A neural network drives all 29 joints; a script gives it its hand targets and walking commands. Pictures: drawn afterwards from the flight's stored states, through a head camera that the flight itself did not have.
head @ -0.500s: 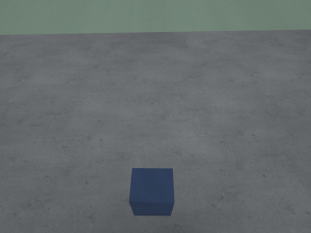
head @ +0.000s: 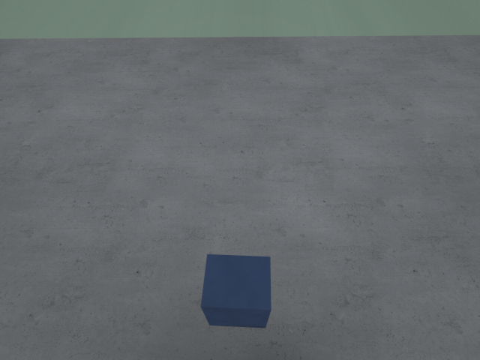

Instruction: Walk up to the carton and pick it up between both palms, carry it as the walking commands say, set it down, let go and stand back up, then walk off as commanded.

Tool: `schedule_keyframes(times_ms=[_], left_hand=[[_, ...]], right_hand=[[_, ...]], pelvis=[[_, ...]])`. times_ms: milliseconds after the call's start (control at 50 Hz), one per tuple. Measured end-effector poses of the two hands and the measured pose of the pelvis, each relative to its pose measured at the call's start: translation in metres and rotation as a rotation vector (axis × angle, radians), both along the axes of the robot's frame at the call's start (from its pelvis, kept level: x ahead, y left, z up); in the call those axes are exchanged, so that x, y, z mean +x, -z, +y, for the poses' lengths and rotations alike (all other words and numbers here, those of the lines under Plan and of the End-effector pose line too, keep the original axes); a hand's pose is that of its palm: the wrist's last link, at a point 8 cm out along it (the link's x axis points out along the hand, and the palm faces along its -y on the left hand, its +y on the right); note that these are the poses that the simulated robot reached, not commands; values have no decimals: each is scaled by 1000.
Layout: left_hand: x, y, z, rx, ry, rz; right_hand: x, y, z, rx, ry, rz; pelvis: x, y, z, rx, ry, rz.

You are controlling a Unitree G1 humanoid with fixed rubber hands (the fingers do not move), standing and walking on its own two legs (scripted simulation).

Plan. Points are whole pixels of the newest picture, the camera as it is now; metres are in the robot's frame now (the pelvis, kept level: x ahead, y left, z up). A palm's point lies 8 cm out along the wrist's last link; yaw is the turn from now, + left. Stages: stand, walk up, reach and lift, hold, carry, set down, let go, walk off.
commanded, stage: stand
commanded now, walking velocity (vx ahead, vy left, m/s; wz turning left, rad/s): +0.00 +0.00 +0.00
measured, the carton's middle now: (238, 293) +0.38 +0.02 -0.63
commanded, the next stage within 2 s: reach and lift in 1.52 s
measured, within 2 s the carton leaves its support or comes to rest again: neither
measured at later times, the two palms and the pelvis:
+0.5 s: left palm out of the picture +0.00 +0.23 -0.15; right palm out of the picture -0.03 -0.20 -0.14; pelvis -0.01 +0.01 +0.00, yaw +0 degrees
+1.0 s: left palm out of the picture -0.03 +0.24 -0.14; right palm out of the picture -0.06 -0.19 -0.14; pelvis -0.04 +0.02 +0.01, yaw -1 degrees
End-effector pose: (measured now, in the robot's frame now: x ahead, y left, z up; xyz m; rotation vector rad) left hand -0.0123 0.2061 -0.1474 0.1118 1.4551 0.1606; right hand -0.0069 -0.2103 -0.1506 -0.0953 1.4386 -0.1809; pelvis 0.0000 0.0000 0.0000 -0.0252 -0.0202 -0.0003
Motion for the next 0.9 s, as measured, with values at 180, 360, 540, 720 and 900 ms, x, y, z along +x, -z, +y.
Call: schedule_keyframes(times_ms=[180, 360, 540, 720, 900], left_hand=[[18, -1, 11, 23, 16, -58], [27, -2, 17, 25, 26, -112], [7, -3, 21, 13, 31, -81], [-20, -6, 24, 12, 28, -17], [-27, -5, 33, 17, 28, -8]], right_hand=[[-12, 2, 8, 11, 15, 3], [-16, -2, 15, 11, 8, -17], [-24, -7, 15, -2, -7, -26], [-42, -6, 21, 16, -10, 19], [-53, -7, 25, 11, -13, 27]], pelvis=[[0, 1, 3, 3, 2, -11], [-4, -2, 6, 7, -2, -22], [-17, -4, 11, 13, 4, -28], [-26, -6, 17, 14, 4, -27], [-33, -6, 21, 16, 10, -31]])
